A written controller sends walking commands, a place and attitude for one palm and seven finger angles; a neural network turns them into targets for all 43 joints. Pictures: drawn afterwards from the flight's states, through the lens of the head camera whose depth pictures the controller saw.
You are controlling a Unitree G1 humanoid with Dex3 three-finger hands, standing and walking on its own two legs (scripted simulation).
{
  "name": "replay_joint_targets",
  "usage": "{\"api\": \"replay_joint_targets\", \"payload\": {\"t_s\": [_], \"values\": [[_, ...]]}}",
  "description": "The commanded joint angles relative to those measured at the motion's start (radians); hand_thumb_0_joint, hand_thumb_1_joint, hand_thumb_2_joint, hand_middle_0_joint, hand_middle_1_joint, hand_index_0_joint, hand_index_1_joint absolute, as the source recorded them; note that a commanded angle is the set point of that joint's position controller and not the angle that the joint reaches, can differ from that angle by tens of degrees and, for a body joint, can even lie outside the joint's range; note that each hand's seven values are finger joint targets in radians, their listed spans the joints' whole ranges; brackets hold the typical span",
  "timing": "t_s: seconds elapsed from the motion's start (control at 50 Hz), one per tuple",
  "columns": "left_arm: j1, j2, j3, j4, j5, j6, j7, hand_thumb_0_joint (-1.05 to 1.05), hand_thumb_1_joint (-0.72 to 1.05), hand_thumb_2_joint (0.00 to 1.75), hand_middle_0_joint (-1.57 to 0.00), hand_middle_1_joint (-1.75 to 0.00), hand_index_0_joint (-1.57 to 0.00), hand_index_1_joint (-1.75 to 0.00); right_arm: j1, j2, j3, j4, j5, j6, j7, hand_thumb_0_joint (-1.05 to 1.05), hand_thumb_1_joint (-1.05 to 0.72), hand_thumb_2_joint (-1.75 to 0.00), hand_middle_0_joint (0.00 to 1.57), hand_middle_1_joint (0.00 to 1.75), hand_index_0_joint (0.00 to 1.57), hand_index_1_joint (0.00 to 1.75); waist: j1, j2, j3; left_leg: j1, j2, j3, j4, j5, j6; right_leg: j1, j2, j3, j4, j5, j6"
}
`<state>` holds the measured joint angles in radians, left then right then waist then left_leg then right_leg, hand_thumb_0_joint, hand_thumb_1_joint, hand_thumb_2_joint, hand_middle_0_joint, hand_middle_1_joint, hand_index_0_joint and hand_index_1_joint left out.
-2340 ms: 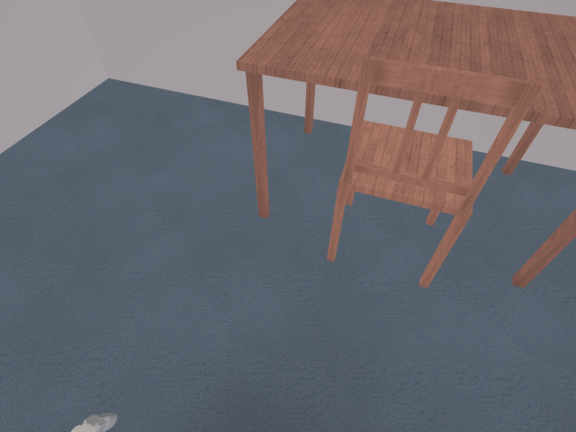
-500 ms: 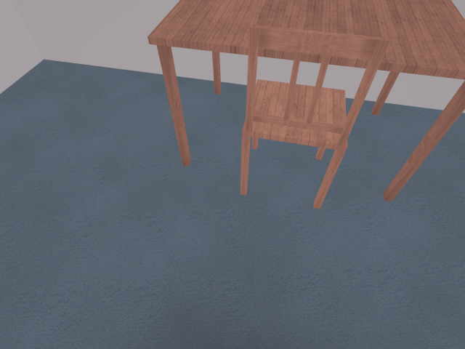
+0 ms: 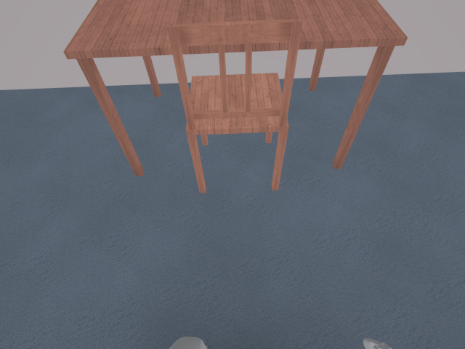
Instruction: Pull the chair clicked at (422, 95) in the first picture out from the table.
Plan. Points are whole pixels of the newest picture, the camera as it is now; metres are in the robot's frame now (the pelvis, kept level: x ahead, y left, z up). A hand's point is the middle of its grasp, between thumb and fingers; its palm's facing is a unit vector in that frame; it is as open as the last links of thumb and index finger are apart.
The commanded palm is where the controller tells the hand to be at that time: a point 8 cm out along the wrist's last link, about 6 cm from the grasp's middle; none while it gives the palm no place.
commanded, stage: walk to a spot facing it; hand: left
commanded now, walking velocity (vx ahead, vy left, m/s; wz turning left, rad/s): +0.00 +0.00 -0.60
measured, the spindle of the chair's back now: (223, 80) +0.93 +0.13 -0.10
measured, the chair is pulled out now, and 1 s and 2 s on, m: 0.00 0.00 0.00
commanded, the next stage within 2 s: turn to face it in 1.40 s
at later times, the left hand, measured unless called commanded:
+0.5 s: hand (133, 347) +0.13 +0.22 -0.17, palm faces -0.33 -0.92 -0.21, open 7.4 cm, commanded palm none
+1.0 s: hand (181, 318) +0.20 +0.14 -0.19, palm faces -0.50 -0.85 -0.17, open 7.4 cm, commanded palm none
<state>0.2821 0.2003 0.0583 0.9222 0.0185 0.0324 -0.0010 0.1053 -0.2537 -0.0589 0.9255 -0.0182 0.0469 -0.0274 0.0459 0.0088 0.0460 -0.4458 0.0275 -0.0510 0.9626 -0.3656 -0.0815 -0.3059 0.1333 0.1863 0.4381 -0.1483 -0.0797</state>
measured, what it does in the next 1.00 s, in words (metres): walks ahead, turning right: left foot, then right foot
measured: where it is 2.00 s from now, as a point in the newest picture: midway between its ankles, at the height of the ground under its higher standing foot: (280, 340)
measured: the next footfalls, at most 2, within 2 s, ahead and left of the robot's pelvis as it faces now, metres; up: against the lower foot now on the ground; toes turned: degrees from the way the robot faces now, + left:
left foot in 0.18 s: +0.03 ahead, +0.16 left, +0.00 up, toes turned -10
right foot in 0.60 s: -0.02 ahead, -0.10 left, +0.00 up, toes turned -30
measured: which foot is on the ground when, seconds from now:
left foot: up 0.00-0.16, down 0.18-0.60, up 0.62-1.00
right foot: down 0.00-0.18, up 0.20-0.58, down 0.60-1.00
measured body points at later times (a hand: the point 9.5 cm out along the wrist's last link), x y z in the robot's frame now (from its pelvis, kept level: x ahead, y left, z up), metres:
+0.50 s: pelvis -0.01 +0.04 +0.00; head +0.02 +0.05 +0.45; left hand +0.15 +0.27 -0.15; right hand -0.05 -0.21 -0.14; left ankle -0.01 +0.16 -0.74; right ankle -0.05 -0.09 -0.70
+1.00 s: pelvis +0.12 -0.03 -0.01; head +0.14 -0.02 +0.44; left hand +0.22 +0.19 -0.17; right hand +0.06 -0.29 -0.14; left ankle +0.28 +0.01 -0.73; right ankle -0.06 -0.08 -0.74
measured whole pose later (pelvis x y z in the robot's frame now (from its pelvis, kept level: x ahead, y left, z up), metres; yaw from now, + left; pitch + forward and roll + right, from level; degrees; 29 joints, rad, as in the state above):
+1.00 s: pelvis +0.12 -0.03 -0.01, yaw -34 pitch -1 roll -2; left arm 0.38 0.19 0.04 1.04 0.02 -0.03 -0.01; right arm 0.18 -0.22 -0.04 0.92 -0.03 -0.02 0.03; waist 0.02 -0.01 0.04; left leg -0.50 0.10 0.08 0.69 -0.22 -0.05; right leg 0.01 0.02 0.07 0.40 -0.40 0.01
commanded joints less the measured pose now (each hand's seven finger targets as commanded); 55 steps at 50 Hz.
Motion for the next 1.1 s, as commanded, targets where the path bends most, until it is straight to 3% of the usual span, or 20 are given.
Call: {"api": "replay_joint_targets", "payload": {"t_s": [0.0, 0.06, 0.12, 0.16, 0.18, 0.26, 0.36, 0.48, 0.54, 0.56, 0.58, 0.6, 0.64, 0.7, 0.92, 0.98, 1.0, 1.02, 1.04, 1.08], "values": [[0.031, 0.23, 0.061, -0.072, 0.006, -0.013, 0.013, 0.0, 0.9, 0.9, -0.2, -0.3, -0.2, -0.3, -0.03, -0.079, -0.018, -0.107, 0.011, -0.03, -0.005, 0.0, -0.9, -0.9, 0.2, 0.3, 0.2, 0.3, 0.005, -0.136, -0.122, -0.028, -0.016, 0.001, -0.126, -0.033, 0.021, 0.169, -0.275, 0.359, -0.113, 0.142, -0.101], [-0.012, 0.247, 0.063, -0.091, 0.009, -0.005, 0.014, 0.0, 0.9, 0.9, -0.2, -0.3, -0.2, -0.3, 0.008, -0.08, -0.017, -0.119, 0.02, -0.038, -0.008, 0.0, -0.9, -0.9, 0.2, 0.3, 0.2, 0.3, -0.01, -0.161, -0.127, 0.089, -0.041, -0.007, -0.286, -0.047, 0.044, 0.103, -0.267, 0.398, -0.104, 0.169, -0.088], [-0.079, 0.233, 0.06, -0.117, 0.0, -0.001, 0.01, 0.0, 0.9, 0.9, -0.2, -0.3, -0.2, -0.3, 0.15, -0.102, -0.021, -0.09, 0.023, -0.056, -0.018, 0.0, -0.9, -0.9, 0.2, 0.3, 0.2, 0.3, -0.079, -0.127, -0.163, 0.412, -0.014, -0.019, -0.58, 0.107, 0.08, -0.1, -0.166, 0.324, -0.019, 0.045, 0.009], [-0.056, 0.152, 0.052, -0.144, -0.002, 0.0, -0.009, 0.0, 0.9, 0.9, -0.2, -0.3, -0.2, -0.3, 0.129, -0.239, -0.042, -0.126, 0.006, -0.057, -0.019, 0.0, -0.9, -0.9, 0.2, 0.3, 0.2, 0.3, -0.068, 0.29, -0.102, 0.449, 0.398, -0.41, -0.775, 0.006, 0.214, -0.377, 0.018, -0.015, 0.406, -0.394, 0.11], [-0.054, 0.199, 0.07, -0.135, 0.011, -0.003, -0.014, 0.0, 0.9, 0.9, -0.2, -0.3, -0.2, -0.3, 0.069, -0.219, -0.032, -0.156, 0.004, -0.053, -0.013, 0.0, -0.9, -0.9, 0.2, 0.3, 0.2, 0.3, -0.053, 0.196, -0.065, 0.269, 0.451, -0.407, -0.782, -0.004, 0.265, -0.325, -0.068, -0.069, 0.61, -0.373, 0.133], [-0.016, 0.157, 0.063, -0.088, 0.012, 0.019, -0.04, 0.0, 0.9, 0.9, -0.2, -0.3, -0.2, -0.3, -0.005, -0.121, 0.0, -0.156, -0.003, -0.066, -0.016, 0.0, -0.9, -0.9, 0.2, 0.3, 0.2, 0.3, 0.005, 0.131, -0.013, 0.189, 0.231, -0.052, -0.698, 0.254, 0.211, -0.286, -0.114, -0.124, 0.811, -0.202, 0.156], [-0.161, 0.118, 0.035, -0.125, 0.002, 0.017, -0.043, 0.0, 0.9, 0.9, -0.2, -0.3, -0.2, -0.3, 0.184, -0.149, -0.02, -0.082, -0.004, -0.066, -0.014, 0.0, -0.9, -0.9, 0.2, 0.3, 0.2, 0.3, -0.086, 0.135, -0.031, 0.411, 0.271, 0.016, -0.608, 0.613, 0.236, -0.293, -0.156, -0.208, 0.539, -0.27, 0.165], [-0.235, 0.098, 0.024, -0.137, 0.006, 0.006, -0.065, 0.0, 0.9, 0.9, -0.2, -0.3, -0.2, -0.3, 0.225, -0.183, -0.033, -0.037, -0.015, -0.071, 0.002, 0.0, -0.9, -0.9, 0.2, 0.3, 0.2, 0.3, -0.11, 0.2, -0.02, 0.335, 0.33, 0.059, -0.658, 0.188, 0.215, -0.142, -0.162, -0.279, 0.312, -0.311, 0.122], [-0.14, 0.112, 0.031, -0.101, 0.008, -0.015, -0.062, 0.0, 0.9, 0.9, -0.2, -0.3, -0.2, -0.3, 0.219, -0.177, -0.031, -0.023, -0.012, -0.073, 0.008, 0.0, -0.9, -0.9, 0.2, 0.3, 0.2, 0.3, -0.05, 0.125, -0.065, 0.242, 0.304, 0.126, -0.487, 0.132, 0.153, 0.118, -0.125, -0.313, 0.063, -0.206, 0.086], [-0.02, 0.169, 0.046, -0.063, 0.011, -0.029, -0.052, 0.0, 0.9, 0.9, -0.2, -0.3, -0.2, -0.3, 0.218, -0.151, -0.022, -0.031, -0.003, -0.073, 0.016, 0.0, -0.9, -0.9, 0.2, 0.3, 0.2, 0.3, 0.009, -0.004, -0.12, 0.065, 0.257, 0.223, -0.281, 0.099, 0.089, 0.387, -0.192, -0.228, -0.045, -0.19, 0.04], [0.122, 0.317, 0.076, -0.022, 0.013, -0.042, -0.031, 0.0, 0.9, 0.9, -0.2, -0.3, -0.2, -0.3, 0.158, -0.068, 0.004, -0.085, 0.008, -0.073, 0.029, 0.0, -0.9, -0.9, 0.2, 0.3, 0.2, 0.3, 0.083, -0.357, -0.16, -0.264, 0.106, 0.304, 0.052, -0.269, 0.021, 0.59, -0.489, 0.221, -0.17, -0.261, -0.085], [0.201, 0.348, 0.079, -0.005, -0.012, -0.037, -0.015, 0.0, 0.9, 0.9, -0.2, -0.3, -0.2, -0.3, 0.033, -0.108, 0.0, -0.141, -0.011, -0.071, 0.024, 0.0, -0.9, -0.9, 0.2, 0.3, 0.2, 0.3, 0.121, -0.252, -0.115, -0.377, 0.091, 0.138, 0.184, -0.293, 0.024, 0.523, -0.568, 0.357, -0.204, -0.182, -0.154], [0.096, 0.281, 0.069, -0.021, -0.008, -0.046, -0.004, 0.0, 0.9, 0.9, -0.2, -0.3, -0.2, -0.3, 0.01, -0.116, -0.013, -0.117, -0.007, -0.075, 0.031, 0.0, -0.9, -0.9, 0.2, 0.3, 0.2, 0.3, 0.069, -0.195, -0.037, -0.367, 0.139, 0.068, 0.241, -0.107, 0.033, 0.37, -0.491, 0.302, -0.24, -0.389, -0.149], [-0.01, 0.198, 0.037, -0.04, 0.0, -0.07, -0.005, 0.0, 0.9, 0.9, -0.2, -0.3, -0.2, -0.3, 0.099, -0.084, -0.015, -0.057, -0.017, -0.067, 0.04, 0.0, -0.9, -0.9, 0.2, 0.3, 0.2, 0.3, -0.034, -0.111, 0.043, -0.237, 0.14, 0.102, 0.126, 0.043, 0.003, 0.188, -0.386, 0.067, -0.233, -0.119, -0.1], [0.068, 0.196, 0.034, 0.044, 0.007, -0.091, 0.007, 0.0, 0.9, 0.9, -0.2, -0.3, -0.2, -0.3, 0.003, -0.036, -0.008, -0.097, -0.001, -0.094, 0.056, 0.0, -0.9, -0.9, 0.2, 0.3, 0.2, 0.3, -0.026, -0.15, 0.057, -0.033, 0.065, 0.147, -0.247, 0.14, 0.036, 0.161, -0.342, 0.036, -0.171, 0.139, -0.074], [0.03, 0.186, 0.044, 0.044, -0.002, -0.087, 0.005, 0.0, 0.9, 0.9, -0.2, -0.3, -0.2, -0.3, 0.274, -0.103, -0.026, -0.011, -0.007, -0.112, 0.026, 0.0, -0.9, -0.9, 0.2, 0.3, 0.2, 0.3, -0.15, -0.062, -0.069, 0.396, 0.03, 0.157, -0.448, 0.177, 0.059, 0.061, -0.245, -0.02, 0.171, 0.284, -0.019], [0.077, 0.124, 0.045, 0.031, -0.016, -0.08, -0.005, 0.0, 0.9, 0.9, -0.2, -0.3, -0.2, -0.3, 0.416, -0.223, -0.054, 0.023, -0.024, -0.119, 0.01, 0.0, -0.9, -0.9, 0.2, 0.3, 0.2, 0.3, -0.19, 0.194, -0.205, 0.621, 0.286, -0.137, -0.508, 0.129, 0.127, -0.107, -0.117, -0.123, 0.48, -0.005, 0.033], [0.098, 0.08, 0.033, 0.009, -0.019, -0.084, -0.016, 0.0, 0.9, 0.9, -0.2, -0.3, -0.2, -0.3, 0.47, -0.274, -0.051, 0.033, -0.018, -0.114, 0.008, 0.0, -0.9, -0.9, 0.2, 0.3, 0.2, 0.3, -0.169, 0.354, -0.249, 0.664, 0.5, -0.434, -0.667, 0.099, 0.222, -0.268, -0.05, -0.175, 0.776, -0.432, 0.06], [0.079, 0.101, 0.031, 0.007, -0.01, -0.077, -0.01, 0.0, 0.9, 0.9, -0.2, -0.3, -0.2, -0.3, 0.385, -0.245, -0.039, 0.015, -0.007, -0.106, 0.007, 0.0, -0.9, -0.9, 0.2, 0.3, 0.2, 0.3, -0.146, 0.281, -0.222, 0.534, 0.54, -0.457, -0.717, -0.081, 0.248, -0.29, -0.115, -0.123, 0.916, -0.422, 0.05], [-0.016, 0.083, 0.038, 0.008, 0.004, -0.068, -0.03, 0.0, 0.9, 0.9, -0.2, -0.3, -0.2, -0.3, 0.236, -0.116, -0.01, -0.008, -0.005, -0.116, 0.006, 0.0, -0.9, -0.9, 0.2, 0.3, 0.2, 0.3, -0.096, 0.154, 0.023, 0.264, 0.43, -0.224, -0.761, -0.055, 0.202, -0.324, -0.2, -0.153, 0.931, -0.255, 0.061]]}}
